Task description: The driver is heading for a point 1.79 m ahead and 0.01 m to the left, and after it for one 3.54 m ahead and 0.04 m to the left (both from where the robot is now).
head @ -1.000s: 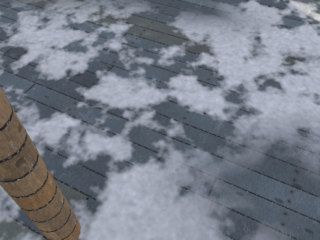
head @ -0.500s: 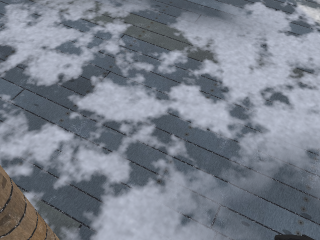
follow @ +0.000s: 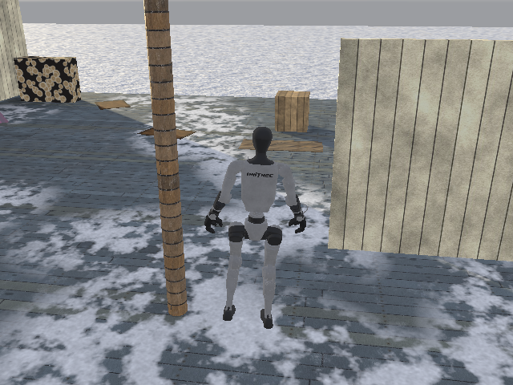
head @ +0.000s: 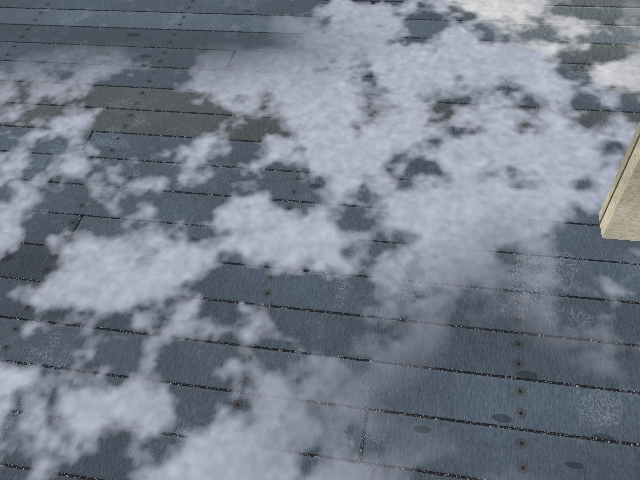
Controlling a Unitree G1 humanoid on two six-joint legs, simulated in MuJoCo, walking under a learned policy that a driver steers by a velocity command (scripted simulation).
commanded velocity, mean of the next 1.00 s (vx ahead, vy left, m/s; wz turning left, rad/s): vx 0.05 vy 0.00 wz -0.17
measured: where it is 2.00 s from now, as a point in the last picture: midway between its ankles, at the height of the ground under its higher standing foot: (415, 451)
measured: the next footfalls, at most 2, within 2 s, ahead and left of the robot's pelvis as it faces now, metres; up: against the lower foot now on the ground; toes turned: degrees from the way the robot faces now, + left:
left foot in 0.22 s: +0.07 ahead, +0.15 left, +0.00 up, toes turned -9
right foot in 0.50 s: +0.02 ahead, -0.12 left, +0.00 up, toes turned -5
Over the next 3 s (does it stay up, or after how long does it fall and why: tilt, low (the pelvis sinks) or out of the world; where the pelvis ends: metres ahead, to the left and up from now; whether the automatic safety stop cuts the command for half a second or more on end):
stays up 1.11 -0.17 -0.02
